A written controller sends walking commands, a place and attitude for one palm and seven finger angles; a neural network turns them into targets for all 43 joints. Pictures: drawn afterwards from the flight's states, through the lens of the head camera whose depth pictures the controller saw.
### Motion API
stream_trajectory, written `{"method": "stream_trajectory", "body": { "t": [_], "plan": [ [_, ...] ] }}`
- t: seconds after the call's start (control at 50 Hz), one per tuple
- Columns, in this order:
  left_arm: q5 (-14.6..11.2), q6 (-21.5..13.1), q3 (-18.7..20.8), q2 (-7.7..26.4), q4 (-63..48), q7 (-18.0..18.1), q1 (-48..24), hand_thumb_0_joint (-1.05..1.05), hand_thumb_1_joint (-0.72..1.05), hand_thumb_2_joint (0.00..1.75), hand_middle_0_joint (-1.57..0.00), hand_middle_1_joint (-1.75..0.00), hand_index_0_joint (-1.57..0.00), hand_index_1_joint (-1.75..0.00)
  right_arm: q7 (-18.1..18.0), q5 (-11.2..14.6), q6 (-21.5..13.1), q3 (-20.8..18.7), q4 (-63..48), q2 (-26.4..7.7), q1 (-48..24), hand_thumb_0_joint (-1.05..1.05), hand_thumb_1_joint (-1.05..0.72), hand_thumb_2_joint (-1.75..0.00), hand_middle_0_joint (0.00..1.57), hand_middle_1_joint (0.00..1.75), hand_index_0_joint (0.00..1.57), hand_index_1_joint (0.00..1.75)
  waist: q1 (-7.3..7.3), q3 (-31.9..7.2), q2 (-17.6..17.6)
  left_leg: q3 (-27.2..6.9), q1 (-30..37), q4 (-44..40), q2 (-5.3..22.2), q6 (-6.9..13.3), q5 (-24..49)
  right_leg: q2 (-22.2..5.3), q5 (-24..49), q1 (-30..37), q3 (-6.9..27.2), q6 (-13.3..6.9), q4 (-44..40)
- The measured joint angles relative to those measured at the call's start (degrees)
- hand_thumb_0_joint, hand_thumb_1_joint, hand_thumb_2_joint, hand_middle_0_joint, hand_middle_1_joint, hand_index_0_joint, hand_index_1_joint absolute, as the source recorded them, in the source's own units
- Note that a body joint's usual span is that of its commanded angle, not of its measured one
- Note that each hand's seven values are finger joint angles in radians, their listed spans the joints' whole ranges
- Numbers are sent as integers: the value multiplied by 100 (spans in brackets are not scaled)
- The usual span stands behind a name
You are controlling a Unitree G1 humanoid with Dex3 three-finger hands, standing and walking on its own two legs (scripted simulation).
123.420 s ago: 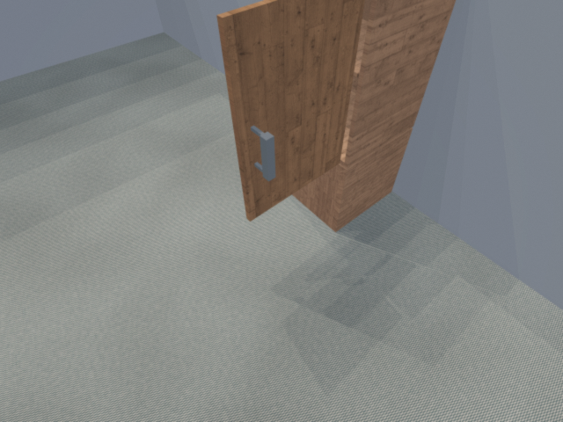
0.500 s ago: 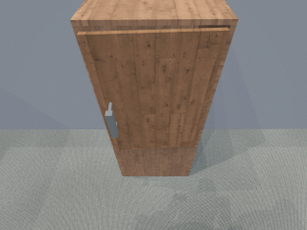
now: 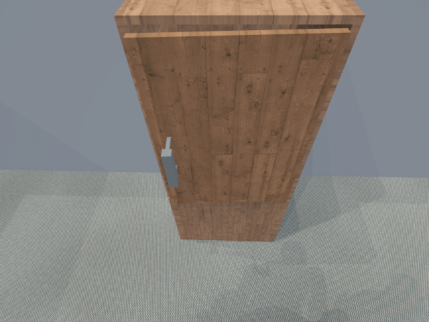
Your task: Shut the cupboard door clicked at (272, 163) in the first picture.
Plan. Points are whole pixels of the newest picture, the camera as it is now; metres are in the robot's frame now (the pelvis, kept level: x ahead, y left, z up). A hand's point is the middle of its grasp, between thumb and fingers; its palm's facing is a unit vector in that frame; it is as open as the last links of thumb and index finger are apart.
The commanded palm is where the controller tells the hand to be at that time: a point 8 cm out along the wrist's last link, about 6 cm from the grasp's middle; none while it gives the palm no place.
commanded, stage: look again from close up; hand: left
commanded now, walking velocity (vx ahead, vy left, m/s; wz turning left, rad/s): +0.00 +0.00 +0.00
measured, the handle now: (171, 162) +0.50 +0.15 -0.07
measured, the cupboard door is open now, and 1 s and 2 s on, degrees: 3 3 3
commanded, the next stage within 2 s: shuffle to correct the standing spot in 0.32 s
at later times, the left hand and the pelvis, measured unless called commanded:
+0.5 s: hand out of the picture +0.03 +0.17 -0.17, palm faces -0.03 -0.97 -0.24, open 7.3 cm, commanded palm none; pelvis +0.00 -0.02 +0.01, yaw -1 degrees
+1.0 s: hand out of the picture +0.03 +0.13 -0.17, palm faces +0.05 -0.97 -0.23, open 7.3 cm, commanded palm none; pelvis +0.05 -0.05 +0.00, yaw +1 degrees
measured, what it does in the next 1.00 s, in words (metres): shifts its weight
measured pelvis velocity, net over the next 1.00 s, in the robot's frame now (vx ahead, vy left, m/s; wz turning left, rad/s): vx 0.05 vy -0.05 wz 0.02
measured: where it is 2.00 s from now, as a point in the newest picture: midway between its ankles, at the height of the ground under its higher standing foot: outside the picture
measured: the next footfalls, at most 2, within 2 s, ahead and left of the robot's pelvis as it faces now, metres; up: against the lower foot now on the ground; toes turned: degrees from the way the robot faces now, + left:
left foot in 1.24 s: +0.12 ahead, +0.05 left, +0.00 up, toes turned +5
right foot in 1.48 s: +0.11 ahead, -0.14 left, +0.00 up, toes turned +1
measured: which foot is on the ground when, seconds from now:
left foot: down 0.00-0.98, up 1.00-1.00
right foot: down 0.00-1.00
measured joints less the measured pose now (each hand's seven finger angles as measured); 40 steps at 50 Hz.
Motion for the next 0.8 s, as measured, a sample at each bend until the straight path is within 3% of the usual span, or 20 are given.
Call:
{"method": "stream_trajectory", "body": {
  "t": [0.18, 0.48, 0.64, 0.8],
  "plan": [
    [-6, 43, -7, 167, -124, -7, 21, 0, 91, 90, -20, -30, -20, -30, 59, 35, -2, -23, -66, -128, -233, 2, -95, -90, 20, 30, 20, 30, 42, -166, -63, 166, 176, -267, -111, 20, 101, -131, -38, -35, 157, 71, 84],
    [-4, 42, -11, 345, -222, -77, -221, 0, 91, 90, -20, -30, -20, -30, 67, 39, -29, -16, 35, -176, -507, 0, -91, -90, 20, 30, 20, 30, 84, -141, -308, 117, 280, -601, 7, -124, 299, -2, 114, 21, 118, -54, -160],
    [37, 93, 46, 334, -192, -155, -29, 0, 91, 90, -20, -30, -20, -30, 95, -21, 56, -44, 72, -91, -266, 0, -91, -90, 20, 30, 19, 30, 30, -275, -370, -84, 126, -227, 54, -213, 24, 64, -172, 4, -79, -170, 88],
    [36, 76, 133, 261, -61, -131, 411, 0, 91, 90, -20, -30, -20, -30, 42, -20, 32, -35, 167, 76, -114, 0, -91, -90, 20, 30, 20, 30, 88, -243, -501, -175, 66, 332, 153, -325, -503, 156, -571, 122, -201, -267, 346]
  ]
}}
